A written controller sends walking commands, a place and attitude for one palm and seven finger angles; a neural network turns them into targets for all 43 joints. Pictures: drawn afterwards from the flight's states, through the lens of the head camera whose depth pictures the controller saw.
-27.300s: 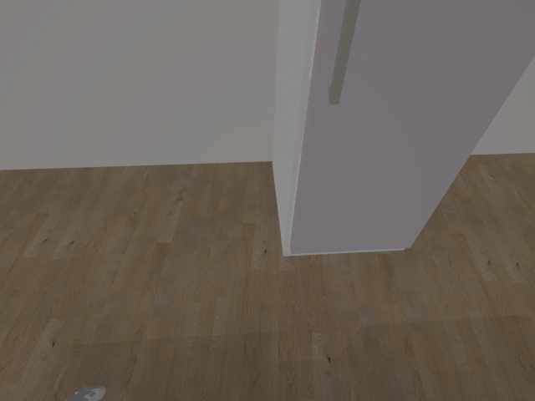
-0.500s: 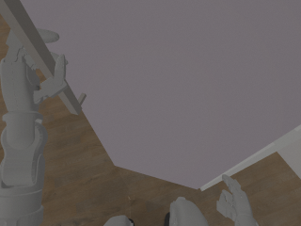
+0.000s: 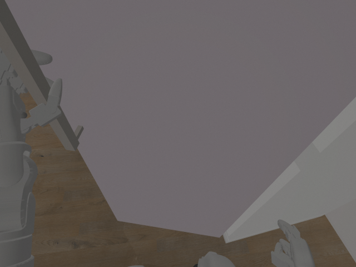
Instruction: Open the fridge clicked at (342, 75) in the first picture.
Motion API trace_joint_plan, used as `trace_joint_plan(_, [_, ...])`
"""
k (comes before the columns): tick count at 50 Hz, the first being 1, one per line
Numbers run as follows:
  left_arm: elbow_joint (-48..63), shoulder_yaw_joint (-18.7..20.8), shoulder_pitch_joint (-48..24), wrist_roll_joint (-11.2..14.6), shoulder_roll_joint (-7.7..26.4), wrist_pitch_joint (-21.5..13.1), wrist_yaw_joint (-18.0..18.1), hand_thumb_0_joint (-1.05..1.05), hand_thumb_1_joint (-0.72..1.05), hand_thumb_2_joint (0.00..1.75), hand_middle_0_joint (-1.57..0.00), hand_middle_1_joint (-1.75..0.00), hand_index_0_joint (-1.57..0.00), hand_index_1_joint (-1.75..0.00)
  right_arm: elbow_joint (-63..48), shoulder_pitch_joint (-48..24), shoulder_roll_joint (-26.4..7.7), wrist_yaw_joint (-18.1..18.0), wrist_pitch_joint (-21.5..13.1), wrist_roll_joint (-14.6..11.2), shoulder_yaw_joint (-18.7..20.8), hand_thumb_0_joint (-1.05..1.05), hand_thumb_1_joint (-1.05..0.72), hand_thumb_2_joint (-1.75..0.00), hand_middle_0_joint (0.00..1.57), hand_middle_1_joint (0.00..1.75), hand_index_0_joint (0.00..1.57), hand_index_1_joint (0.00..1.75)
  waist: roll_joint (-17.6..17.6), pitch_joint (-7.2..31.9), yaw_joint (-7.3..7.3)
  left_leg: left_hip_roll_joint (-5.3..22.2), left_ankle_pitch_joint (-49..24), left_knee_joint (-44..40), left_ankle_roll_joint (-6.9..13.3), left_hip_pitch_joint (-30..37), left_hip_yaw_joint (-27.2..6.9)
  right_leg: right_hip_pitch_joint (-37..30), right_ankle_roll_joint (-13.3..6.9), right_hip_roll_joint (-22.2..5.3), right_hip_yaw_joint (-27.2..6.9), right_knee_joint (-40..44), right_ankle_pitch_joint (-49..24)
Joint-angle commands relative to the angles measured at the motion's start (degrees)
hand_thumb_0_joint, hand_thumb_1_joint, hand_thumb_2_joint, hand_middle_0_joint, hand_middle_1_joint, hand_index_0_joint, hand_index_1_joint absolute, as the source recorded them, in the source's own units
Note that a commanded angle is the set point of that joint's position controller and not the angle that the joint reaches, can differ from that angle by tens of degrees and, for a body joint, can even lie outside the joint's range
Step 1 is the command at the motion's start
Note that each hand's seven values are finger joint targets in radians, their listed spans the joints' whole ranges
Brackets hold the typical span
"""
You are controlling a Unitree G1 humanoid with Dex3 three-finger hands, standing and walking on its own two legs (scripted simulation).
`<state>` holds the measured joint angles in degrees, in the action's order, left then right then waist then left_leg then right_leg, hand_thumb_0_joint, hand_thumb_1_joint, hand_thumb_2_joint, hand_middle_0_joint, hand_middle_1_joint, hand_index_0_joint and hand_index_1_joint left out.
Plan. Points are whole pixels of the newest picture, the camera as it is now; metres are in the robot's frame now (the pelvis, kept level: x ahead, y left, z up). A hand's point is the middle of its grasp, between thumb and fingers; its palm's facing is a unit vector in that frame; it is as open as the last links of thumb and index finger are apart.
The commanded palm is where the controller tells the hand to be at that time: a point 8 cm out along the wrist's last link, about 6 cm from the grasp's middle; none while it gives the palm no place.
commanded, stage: walk backward, drawing the door open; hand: left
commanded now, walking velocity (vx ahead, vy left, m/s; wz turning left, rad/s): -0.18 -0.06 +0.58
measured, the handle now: (35, 61) +0.36 +0.23 +0.27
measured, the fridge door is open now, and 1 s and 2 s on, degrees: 68 80 75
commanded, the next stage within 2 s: stop walking and hold the door back in 0.18 s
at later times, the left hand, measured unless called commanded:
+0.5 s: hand (25, 166) +0.21 +0.21 +0.22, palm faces +0.48 -0.85 -0.22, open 6.2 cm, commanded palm +0.20 +0.25 +0.21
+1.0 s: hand (34, 152) +0.23 +0.20 +0.23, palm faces +0.43 -0.88 -0.19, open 5.5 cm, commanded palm +0.21 +0.25 +0.21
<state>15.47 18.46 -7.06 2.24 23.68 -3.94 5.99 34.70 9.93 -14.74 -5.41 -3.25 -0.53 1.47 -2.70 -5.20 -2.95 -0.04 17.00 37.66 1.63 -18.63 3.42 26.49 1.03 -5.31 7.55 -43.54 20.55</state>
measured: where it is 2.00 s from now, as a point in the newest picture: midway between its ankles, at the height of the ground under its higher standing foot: outside the picture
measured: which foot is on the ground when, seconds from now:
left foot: down 0.00-0.28, up 0.30-0.58, down 0.60-1.00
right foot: up 0.00-0.26, down 0.28-0.60, up 0.62-0.84, down 0.86-1.00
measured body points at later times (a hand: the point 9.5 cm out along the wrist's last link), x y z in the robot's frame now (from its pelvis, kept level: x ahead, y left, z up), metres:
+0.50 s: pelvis -0.11 -0.08 +0.02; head -0.09 -0.08 +0.47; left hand +0.18 +0.25 +0.24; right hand +0.11 -0.29 -0.08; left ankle -0.12 +0.05 -0.67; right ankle -0.07 -0.20 -0.72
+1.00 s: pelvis -0.19 -0.08 +0.01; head -0.17 -0.10 +0.45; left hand +0.20 +0.24 +0.24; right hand -0.05 -0.30 -0.13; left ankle -0.18 +0.04 -0.69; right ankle -0.10 -0.19 -0.72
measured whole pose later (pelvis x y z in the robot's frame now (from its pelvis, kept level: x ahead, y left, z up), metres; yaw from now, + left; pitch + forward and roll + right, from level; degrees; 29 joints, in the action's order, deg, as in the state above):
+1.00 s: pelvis -0.19 -0.08 +0.01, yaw +14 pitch -4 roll +0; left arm -58.7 11.5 -57.4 1.0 21.7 -6.0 2.8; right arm 46.5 16.2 -13.8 -6.4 -5.0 -1.9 -2.1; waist 2.7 -5.3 -1.9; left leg 1.1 26.4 50.5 -0.2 -23.3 2.1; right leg 17.3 -0.5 -2.3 3.2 -33.9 13.1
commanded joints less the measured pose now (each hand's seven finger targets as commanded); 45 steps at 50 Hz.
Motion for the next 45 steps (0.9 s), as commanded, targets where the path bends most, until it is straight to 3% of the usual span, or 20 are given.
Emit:
trace_joint_plan(1, [18.3, 8.4, -21.5, -0.5, 14.2, -8.7, 1.5, 0.0, 0.9, 0.9, -0.45, -1.4, -0.45, -1.4, -6.2, -4.2, -5.2, 0.7, -5.2, -0.3, 1.8, 0.0, -0.9, -0.9, 0.2, 0.3, 0.2, 0.3, 18.9, 17.3, 1.92, 20.8, -36.0, -15.8, 8.0, 14.1, -27.1, 5.9, 1.4, 3.0, -9.4, -17.0, 7.0])
trace_joint_plan(4, [17.1, 5.1, -19.0, 0.6, 10.0, -7.1, 1.2, 0.0, 0.9, 0.9, -0.45, -1.4, -0.45, -1.4, -5.5, -2.3, -5.2, 1.0, -5.9, -0.9, 2.1, 0.0, -0.9, -0.9, 0.2, 0.3, 0.2, 0.3, 18.7, 20.6, 1.96, 15.0, -38.3, -13.1, 5.7, 18.2, -19.2, 1.7, 2.2, 5.7, -6.4, -10.6, 6.2])
trace_joint_plan(11, [14.9, 6.6, -19.0, 2.8, 10.8, -6.5, 1.2, 0.0, 0.9, 0.9, -0.45, -1.4, -0.45, -1.4, -5.4, -4.0, -4.6, 1.1, -6.5, -0.2, 0.3, 0.0, -0.9, -0.9, 0.2, 0.3, 0.2, 0.3, 18.4, 23.5, 3.29, 12.6, -31.2, -10.8, 4.2, 12.1, -19.0, -17.5, 1.9, 7.9, -5.8, 16.2, -1.6])
trace_joint_plan(12, [15.1, 7.0, -20.4, 2.7, 11.7, -6.8, 1.1, 0.0, 0.9, 0.9, -0.45, -1.4, -0.45, -1.4, -5.7, -4.7, -4.4, 1.2, -6.2, -0.1, 0.0, 0.0, -0.9, -0.9, 0.2, 0.3, 0.2, 0.3, 15.2, 23.3, 3.7, 10.5, -24.6, -8.9, 2.2, 8.2, -18.2, -23.0, 1.2, 6.3, -6.8, 24.3, -8.2])
trace_joint_plan(13, [13.6, 8.8, -20.7, 2.3, 14.6, -6.8, 1.3, 0.0, 0.9, 0.9, -0.45, -1.4, -0.45, -1.4, -5.8, -4.4, -3.2, 1.2, -5.5, -0.3, -0.3, 0.0, -0.9, -0.9, 0.2, 0.3, 0.2, 0.3, 3.9, 23.4, 3.25, 4.8, -11.8, -2.0, -1.5, 1.7, -11.5, -27.6, -2.0, -1.9, -12.4, 27.0, -20.0])
trace_joint_plan(14, [12.3, 9.7, -21.1, 2.2, 17.2, -6.3, 1.3, 0.0, 0.9, 0.9, -0.45, -1.4, -0.45, -1.4, -7.5, -6.0, -1.5, 1.1, -4.8, -0.8, -0.8, 0.0, -0.9, -0.9, 0.2, 0.3, 0.2, 0.3, -10.1, 20.6, 3.47, -2.3, 10.9, 11.2, -5.1, -8.5, -3.9, -26.6, -7.4, -14.0, -22.4, 25.3, -32.4])
trace_joint_plan(16, [-1.0, 4.1, -23.4, 1.7, 10.8, -3.1, 1.7, 0.0, 0.9, 0.9, -0.45, -1.4, -0.45, -1.4, -5.5, -4.1, -3.4, 0.8, -4.7, -1.1, 0.3, 0.0, -0.9, -0.9, 0.2, 0.3, 0.2, 0.3, -10.7, 20.6, 2.76, -1.0, 15.1, 27.8, -5.0, -13.8, -9.0, -25.9, -10.9, -19.2, -24.1, 19.0, -45.7])
trace_joint_plan(19, [-12.8, 5.9, -35.6, -0.1, 14.5, -4.1, 2.7, 0.0, 0.9, 0.9, -0.45, -1.4, -0.45, -1.4, -3.4, -6.5, -3.4, -0.9, -3.0, -0.4, -0.9, 0.0, -0.9, -0.9, 0.2, 0.3, 0.2, 0.3, -6.3, 18.1, 3.11, -0.2, 8.6, 26.4, -4.4, -11.2, -5.8, -23.3, -7.2, -15.0, -14.3, 17.5, -45.0])
trace_joint_plan(24, [-23.4, -2.8, -50.5, -0.2, 10.1, -5.3, 1.3, 0.0, 0.9, 0.9, -0.45, -1.4, -0.45, -1.4, -3.3, -6.7, -4.6, -1.2, -1.4, 0.0, -0.6, 0.0, -0.9, -0.9, 0.2, 0.3, 0.2, 0.3, -9.3, 15.7, 4.89, -0.9, 7.4, 6.2, -2.3, -1.1, -0.7, -15.9, -6.9, -14.1, -15.9, 23.4, -16.2])
trace_joint_plan(27, [-27.5, -4.7, -57.2, 0.0, 9.0, -5.7, 1.4, 0.0, 0.9, 0.9, -0.45, -1.4, -0.45, -1.4, -1.8, -3.9, -5.8, -0.9, -1.4, -0.1, 0.2, 0.0, -0.9, -0.9, 0.2, 0.3, 0.2, 0.3, -6.5, 18.9, 3.51, -1.7, -0.2, -12.6, -1.7, 8.5, 3.0, -16.0, -5.0, -10.9, -12.7, 20.3, -6.1])
trace_joint_plan(28, [-28.1, -6.2, -59.0, 0.2, 7.6, -6.2, 1.1, 0.0, 0.9, 0.9, -0.45, -1.4, -0.45, -1.4, -2.0, -3.4, -7.0, -0.8, -1.5, -0.3, 0.8, 0.0, -0.9, -0.9, 0.2, 0.3, 0.2, 0.3, -1.5, 19.3, 3.08, 1.0, -2.3, -16.7, -0.8, 13.0, 0.8, -13.3, -3.6, -7.8, -10.6, 15.5, -4.7])
trace_joint_plan(30, [-30.3, -11.0, -65.3, 0.9, 2.5, -6.6, 0.4, 0.0, 0.9, 0.9, -0.45, -1.4, -0.45, -1.4, -3.5, -3.3, -9.8, -0.5, -1.6, -1.5, 1.5, 0.0, -0.9, -0.9, 0.2, 0.3, 0.2, 0.3, 19.2, 19.6, 3.36, 17.3, -8.4, -19.0, 6.0, 19.8, -19.1, -1.2, 0.4, 2.6, -1.6, 0.8, 2.0])
trace_joint_plan(31, [-33.0, -13.1, -67.7, 0.1, 1.0, -6.7, 0.2, 0.0, 0.9, 0.9, -0.45, -1.4, -0.45, -1.4, -2.3, -2.7, -6.1, -0.4, -1.7, -1.3, 0.0, 0.0, -0.9, -0.9, 0.2, 0.3, 0.2, 0.3, 21.3, 19.5, 1.73, 20.8, -6.7, -22.5, 9.4, 19.8, -26.3, 4.4, 0.4, 3.3, -4.0, -8.9, 10.5])
trace_joint_plan(32, [-36.9, -9.4, -71.7, -0.8, 6.3, -6.3, 0.7, 0.0, 0.9, 0.9, -0.45, -1.4, -0.45, -1.4, -1.4, -1.8, -6.7, -0.9, -2.0, -1.5, 0.1, 0.0, -0.9, -0.9, 0.2, 0.3, 0.2, 0.3, 17.5, 17.5, 1.43, 22.0, -5.1, -22.7, 11.2, 17.2, -29.2, 6.1, 0.1, 2.2, -7.2, -13.3, 8.7])
trace_joint_plan(35, [-43.6, -8.6, -73.4, -0.6, 8.1, -5.6, -0.5, 0.0, 0.9, 0.9, -0.45, -1.4, -0.45, -1.4, -0.1, 1.0, -7.7, -1.2, -2.0, -2.1, 0.4, 0.0, -0.9, -0.9, 0.2, 0.3, 0.2, 0.3, 9.1, 18.9, 2.75, 18.3, -14.4, -16.9, 9.9, 18.4, -18.5, 3.7, 0.3, 2.2, -6.6, -7.3, 4.0])
trace_joint_plan(40, [-56.6, -9.5, -77.4, -0.1, 7.6, -5.2, -2.4, 0.0, 0.9, 0.9, -0.45, -1.4, -0.45, -1.4, 1.0, 2.6, -8.5, -1.6, -2.8, -1.9, -0.6, 0.0, -0.9, -0.9, 0.2, 0.3, 0.2, 0.3, 13.6, 18.9, 2.86, 13.0, 1.3, -13.4, 4.9, 4.9, -9.4, -15.7, -0.1, 4.9, -2.2, 11.8, -1.5])
trace_joint_plan(42, [-59.6, -6.9, -78.6, -0.4, 11.6, -5.6, -2.2, 0.0, 0.9, 0.9, -0.45, -1.4, -0.45, -1.4, 1.6, 2.8, -8.3, -1.9, -3.1, -1.5, -0.5, 0.0, -0.9, -0.9, 0.2, 0.3, 0.2, 0.3, 4.4, 20.0, 2.96, 8.5, 6.4, -5.2, 1.9, -3.0, -4.9, -24.0, -2.3, -0.2, -10.1, 19.6, 3.6])
trace_joint_plan(43, [-60.7, -5.8, -78.6, -0.5, 13.4, -5.6, -1.9, 0.0, 0.9, 0.9, -0.45, -1.4, -0.45, -1.4, 1.7, 3.2, -7.8, -2.0, -3.1, -1.2, -0.2, 0.0, -0.9, -0.9, 0.2, 0.3, 0.2, 0.3, -3.8, 19.5, 2.83, 4.1, 9.8, 2.3, -0.2, -8.9, -1.1, -26.5, -6.1, -7.7, -21.6, 24.6, 8.1])
trace_joint_plan(44, [-62.6, -4.2, -77.0, -1.2, 16.3, -5.4, -1.6, 0.0, 0.9, 0.9, -0.45, -1.4, -0.45, -1.4, 1.5, 3.4, -7.4, -2.1, -3.6, -1.4, 0.0, 0.0, -0.9, -0.9, 0.2, 0.3, 0.2, 0.3, -13.1, 18.0, 3.45, 1.1, 13.8, 11.2, -1.8, -15.4, -1.4, -27.8, -9.6, -14.0, -31.6, 28.5, 9.4])
trace_joint_plan(45, [-63.5, -4.1, -75.7, -1.1, 16.1, -4.5, -1.6, 0.0, 0.9, 0.9, -0.45, -1.4, -0.45, -1.4, 1.7, 3.0, -8.0, -2.1, -4.0, -2.0, 0.9, 0.0, -0.9, -0.9, 0.2, 0.3, 0.2, 0.3, -14.7, 16.4, 4.04, 1.8, 15.4, 17.0, -1.7, -15.9, -4.5, -25.2, -11.0, -15.7, -34.3, 30.4, 13.9])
